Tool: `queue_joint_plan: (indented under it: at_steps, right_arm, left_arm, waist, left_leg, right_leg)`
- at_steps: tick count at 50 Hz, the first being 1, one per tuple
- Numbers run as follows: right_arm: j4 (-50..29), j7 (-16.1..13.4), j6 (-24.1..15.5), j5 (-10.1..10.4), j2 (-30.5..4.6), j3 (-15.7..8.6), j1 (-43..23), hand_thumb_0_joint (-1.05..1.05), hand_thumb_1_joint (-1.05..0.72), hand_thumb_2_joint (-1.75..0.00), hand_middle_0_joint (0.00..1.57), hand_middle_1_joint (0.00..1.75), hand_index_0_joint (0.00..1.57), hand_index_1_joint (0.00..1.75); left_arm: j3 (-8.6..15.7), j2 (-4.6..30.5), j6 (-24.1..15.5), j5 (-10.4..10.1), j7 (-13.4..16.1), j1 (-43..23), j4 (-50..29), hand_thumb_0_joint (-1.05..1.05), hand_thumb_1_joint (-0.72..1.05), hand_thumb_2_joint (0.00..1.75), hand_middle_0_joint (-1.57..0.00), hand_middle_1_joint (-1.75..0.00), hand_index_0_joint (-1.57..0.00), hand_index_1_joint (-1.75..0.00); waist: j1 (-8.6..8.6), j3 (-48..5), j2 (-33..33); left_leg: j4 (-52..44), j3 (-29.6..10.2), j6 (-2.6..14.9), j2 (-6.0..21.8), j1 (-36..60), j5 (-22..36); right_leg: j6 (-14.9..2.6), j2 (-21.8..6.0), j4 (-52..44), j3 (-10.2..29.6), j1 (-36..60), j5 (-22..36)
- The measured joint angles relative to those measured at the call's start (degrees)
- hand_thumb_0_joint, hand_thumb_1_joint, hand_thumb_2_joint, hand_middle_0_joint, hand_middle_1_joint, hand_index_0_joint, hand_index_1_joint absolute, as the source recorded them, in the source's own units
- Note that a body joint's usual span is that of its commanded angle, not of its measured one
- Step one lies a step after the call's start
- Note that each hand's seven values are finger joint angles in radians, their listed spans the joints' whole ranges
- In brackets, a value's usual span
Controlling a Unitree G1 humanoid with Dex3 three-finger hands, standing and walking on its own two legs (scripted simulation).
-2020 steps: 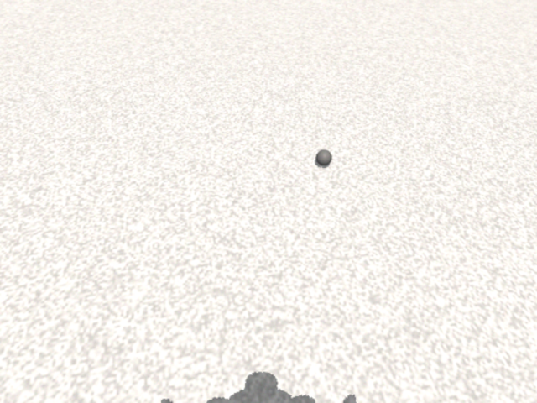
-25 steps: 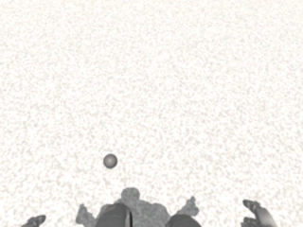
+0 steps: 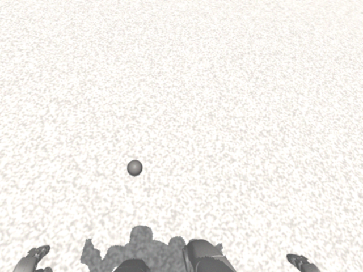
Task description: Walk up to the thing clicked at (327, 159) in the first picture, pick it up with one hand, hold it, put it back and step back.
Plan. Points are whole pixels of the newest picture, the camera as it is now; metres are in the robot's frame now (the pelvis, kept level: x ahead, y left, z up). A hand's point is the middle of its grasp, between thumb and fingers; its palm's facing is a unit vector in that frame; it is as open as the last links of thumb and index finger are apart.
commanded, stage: step back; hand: left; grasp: from above
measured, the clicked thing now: (134, 167) +0.67 +0.19 -0.72
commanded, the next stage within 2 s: stand in 1.90 s
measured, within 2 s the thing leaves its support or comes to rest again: neither
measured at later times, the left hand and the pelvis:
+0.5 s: hand out of the picture -0.07 +0.24 -0.13, palm faces -0.01 -0.90 -0.44, open 7.4 cm; pelvis -0.17 -0.03 +0.00, yaw +0 degrees
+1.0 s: hand out of the picture -0.28 +0.23 -0.15, palm faces -0.03 -0.92 -0.40, open 7.4 cm; pelvis -0.33 -0.04 +0.00, yaw -3 degrees
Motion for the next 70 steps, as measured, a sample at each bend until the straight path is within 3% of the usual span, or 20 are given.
queue_joint_plan:
  at_steps: [6, 11, 13, 16, 18, 21, 26, 28, 30, 33, 37, 42, 45, 48, 52, 56, 59, 64, 68, 70]
  right_arm:
    - [-2.74, -0.53, -0.54, 0.36, -0.02, -0.24, -2.82, 0.01, -0.90, -0.90, 0.20, 0.30, 0.21, 0.30]
    - [-4.26, -0.16, 0.35, 0.52, -1.51, -0.36, -4.81, 0.01, -0.90, -0.90, 0.21, 0.30, 0.21, 0.30]
    - [-3.67, -0.23, 1.13, 1.02, -2.91, -0.88, -5.42, 0.01, -0.90, -0.90, 0.20, 0.30, 0.21, 0.30]
    - [-1.80, -0.79, 2.38, 1.61, -2.72, -1.47, -3.87, 0.01, -0.90, -0.90, 0.20, 0.30, 0.21, 0.30]
    - [-1.22, -0.82, 2.30, 1.96, -3.10, -1.49, -2.24, 0.01, -0.90, -0.90, 0.20, 0.30, 0.21, 0.30]
    - [-0.68, -0.97, 1.77, 1.98, -3.56, -1.40, 0.23, 0.01, -0.90, -0.90, 0.20, 0.30, 0.21, 0.30]
    - [0.71, -0.98, 2.01, 1.27, -3.16, -1.20, 2.77, 0.01, -0.90, -0.90, 0.20, 0.30, 0.21, 0.30]
    - [1.03, -0.75, 1.70, 1.04, -2.74, -1.17, 3.06, 0.01, -0.90, -0.90, 0.20, 0.30, 0.21, 0.30]
    - [1.69, -0.63, 1.33, 0.55, -1.51, -1.33, 2.32, 0.01, -0.90, -0.90, 0.20, 0.30, 0.21, 0.30]
    - [1.42, 0.39, 1.33, 0.25, -0.83, -0.68, 1.34, 0.01, -0.90, -0.90, 0.20, 0.30, 0.21, 0.30]
    - [0.72, -0.10, 0.98, 0.10, -0.13, 0.10, 0.27, 0.01, -0.90, -0.90, 0.20, 0.30, 0.21, 0.30]
    - [-0.87, -0.04, 0.35, -0.31, -0.78, -0.22, -2.14, 0.01, -0.90, -0.90, 0.21, 0.30, 0.21, 0.30]
    - [-1.09, 0.23, 0.56, -0.12, -1.96, -0.50, -3.66, 0.01, -0.90, -0.90, 0.21, 0.30, 0.21, 0.30]
    - [0.63, -0.08, 1.22, 0.37, -2.06, -1.03, -2.99, 0.01, -0.90, -0.90, 0.20, 0.30, 0.21, 0.30]
    - [3.05, 0.32, 0.51, 1.19, -2.73, -1.17, -0.15, 0.01, -0.90, -0.90, 0.20, 0.30, 0.21, 0.30]
    - [5.77, 0.86, -0.26, 0.88, -2.77, -1.13, 3.20, 0.01, -0.90, -0.90, 0.20, 0.30, 0.21, 0.30]
    - [7.80, 0.76, -1.07, 0.38, -1.29, -1.36, 3.64, 0.01, -0.90, -0.90, 0.20, 0.30, 0.21, 0.30]
    - [7.81, 1.39, -2.35, 0.02, 1.00, -0.47, 3.47, 0.01, -0.90, -0.90, 0.20, 0.30, 0.21, 0.30]
    - [7.71, 1.41, -1.95, 0.66, 1.22, -0.16, 2.63, 0.01, -0.90, -0.90, 0.20, 0.30, 0.21, 0.30]
    - [8.05, 1.20, -1.44, 0.75, 0.96, -0.27, 2.59, 0.01, -0.90, -0.90, 0.20, 0.30, 0.21, 0.30]
  left_arm:
    - [0.50, 0.78, -0.22, 0.40, -0.36, 3.20, 1.18, 0.00, 0.90, 0.90, -0.20, -0.30, -0.20, -0.30]
    - [0.19, 0.53, -1.00, 0.46, -0.90, 4.02, 2.45, 0.00, 0.90, 0.90, -0.20, -0.30, -0.20, -0.30]
    - [0.08, -1.10, -1.55, 1.13, -1.08, 3.87, 3.45, 0.00, 0.90, 0.90, -0.20, -0.30, -0.20, -0.30]
    - [-0.66, -1.92, -1.34, 1.67, -1.66, 5.45, 3.08, 0.00, 0.90, 0.90, -0.20, -0.30, -0.20, -0.30]
    - [-0.95, -2.54, -1.13, 1.84, -1.33, 5.83, 3.13, 0.00, 0.90, 0.90, -0.21, -0.30, -0.20, -0.30]
    - [-0.87, -2.73, -1.00, 2.16, -0.91, 5.02, 2.43, 0.00, 0.90, 0.90, -0.21, -0.30, -0.20, -0.30]
    - [-0.76, -1.71, -1.71, 2.05, 0.20, 1.37, -0.89, 0.00, 0.90, 0.90, -0.21, -0.30, -0.20, -0.30]
    - [-0.85, -1.01, -1.58, 1.57, 0.37, -0.38, -2.03, 0.00, 0.90, 0.90, -0.21, -0.30, -0.20, -0.30]
    - [-0.84, 0.05, -1.07, 1.08, 0.40, -2.31, -2.28, 0.00, 0.90, 0.90, -0.21, -0.30, -0.20, -0.30]
    - [-0.82, -0.08, 0.05, 0.59, 0.60, -3.15, -0.66, 0.00, 0.90, 0.90, -0.21, -0.30, -0.20, -0.30]
    - [-0.69, 0.15, 0.01, -0.21, 0.36, -2.22, 0.64, 0.00, 0.90, 0.90, -0.20, -0.30, -0.20, -0.30]
    - [-0.66, 0.05, -1.34, 0.43, -0.67, 0.53, 2.39, 0.00, 0.90, 0.90, -0.20, -0.30, -0.20, -0.30]
    - [-0.66, -0.68, -2.73, 1.09, -0.88, 2.00, 5.29, 0.00, 0.90, 0.90, -0.20, -0.30, -0.20, -0.30]
    - [-1.11, -1.91, -3.19, 2.15, -1.34, 4.27, 7.42, 0.00, 0.90, 0.90, -0.20, -0.30, -0.20, -0.30]
    - [-1.25, -2.72, -3.51, 2.35, -1.38, 6.09, 8.87, 0.00, 0.90, 0.90, -0.21, -0.30, -0.20, -0.30]
    - [-1.08, -2.34, -3.88, 2.50, -1.88, 6.21, 8.72, 0.00, 0.90, 0.90, -0.21, -0.30, -0.20, -0.30]
    - [-1.18, -1.32, -3.51, 2.00, -1.92, 5.23, 8.64, 0.00, 0.90, 0.90, -0.21, -0.30, -0.20, -0.30]
    - [-1.23, -0.01, -3.25, 0.91, -2.17, 4.87, 10.47, 0.00, 0.90, 0.90, -0.20, -0.30, -0.20, -0.30]
    - [-1.00, -0.36, -4.62, 1.18, -1.89, 3.68, 11.57, 0.00, 0.90, 0.90, -0.20, -0.30, -0.20, -0.30]
    - [-1.04, -0.90, -5.31, 1.60, -1.96, 3.48, 11.35, 0.00, 0.90, 0.90, -0.20, -0.30, -0.20, -0.30]
  waist:
    - [1.08, 0.44, 0.57]
    - [1.69, 0.65, 1.97]
    - [1.02, 1.14, 5.54]
    - [2.15, -0.53, 4.29]
    - [2.18, -1.31, 3.82]
    - [1.54, -1.74, 3.82]
    - [0.47, -0.52, 3.46]
    - [0.04, 0.14, 2.80]
    - [0.29, 1.65, -0.02]
    - [-0.40, 1.74, 0.53]
    - [-0.40, 0.08, 1.15]
    - [0.69, -1.40, 1.69]
    - [1.16, -1.78, 3.57]
    - [1.71, -3.17, 4.66]
    - [2.29, -4.63, 4.01]
    - [2.22, -5.92, 3.69]
    - [2.34, -4.84, 1.35]
    - [1.34, -6.01, 0.56]
    - [0.55, -6.13, 2.32]
    - [0.77, -6.99, 2.87]
  left_leg:
    - [-0.23, 1.62, -0.27, 2.35, -3.40, 3.39]
    - [2.82, 2.55, -1.99, 4.16, -8.18, 5.31]
    - [5.10, -0.17, -2.22, 5.41, -10.21, 4.55]
    - [17.64, -4.82, -2.44, -1.14, -13.72, -9.26]
    - [26.42, -6.60, -2.39, -4.70, -14.72, -10.36]
    - [31.50, -6.48, -2.87, -5.97, -12.73, -10.83]
    - [18.64, -3.40, -3.09, -2.72, -3.51, -14.39]
    - [8.43, -1.58, -2.53, -1.29, 0.92, -11.14]
    - [3.07, 0.22, -1.57, -2.64, 2.85, -5.21]
    - [4.14, -0.04, -0.68, -1.36, 0.92, -4.26]
    - [1.50, -0.33, -0.68, 0.83, -0.72, -0.59]
    - [1.47, 1.20, -1.04, 2.55, -3.99, 2.01]
    - [4.58, 1.52, -1.65, 4.45, -6.64, 1.88]
    - [9.91, -2.74, -1.69, 2.11, -8.36, -7.99]
    - [15.73, -5.28, -1.98, -1.42, -7.64, -9.22]
    - [5.56, -2.71, -2.48, -0.40, -0.95, -10.03]
    - [-2.80, -0.99, -2.09, -1.83, 3.14, 0.08]
    - [-3.16, -0.51, -1.17, -0.59, 2.99, 0.19]
    - [-0.98, -1.85, -2.57, 1.53, 2.47, -0.92]
    - [3.50, -3.18, -1.90, 0.84, 0.73, -7.24]
  right_leg:
    - [2.65, -2.50, -6.01, -0.94, 7.07, -0.87]
    - [1.37, -6.09, -26.74, -4.82, 15.43, 4.03]
    - [1.06, -4.35, -29.86, -7.03, 16.39, 5.64]
    - [0.20, -6.24, -28.46, -6.15, 13.83, 7.01]
    - [0.35, -7.56, -29.97, -5.90, 13.20, 8.96]
    - [0.47, -8.53, -31.48, -6.63, 11.73, 11.36]
    - [0.84, -9.77, -30.66, -9.37, 8.23, 13.74]
    - [1.26, -10.64, -28.70, -10.30, 6.17, 14.01]
    - [1.54, -12.56, -26.12, -9.17, 4.26, 14.18]
    - [0.70, -7.51, -15.38, -5.12, 1.38, 1.11]
    - [0.11, -2.19, -1.85, -2.52, 0.91, -1.21]
    - [0.93, -4.53, -17.09, -4.76, 10.67, -0.84]
    - [0.04, -4.54, -32.15, -6.49, 17.36, 6.01]
    - [-0.82, -4.03, -31.88, -6.65, 16.45, 7.70]
    - [-0.45, -6.08, -33.26, -6.43, 16.02, 9.42]
    - [0.27, -7.58, -33.27, -7.95, 15.28, 9.68]
    - [1.09, -9.75, -31.29, -7.60, 14.80, 8.96]
    - [-0.53, -8.00, -28.85, -7.48, 13.76, 2.18]
    - [-0.20, -6.34, -36.68, -9.60, 16.94, 12.72]
    - [-0.33, -6.14, -36.88, -10.19, 17.17, 12.28]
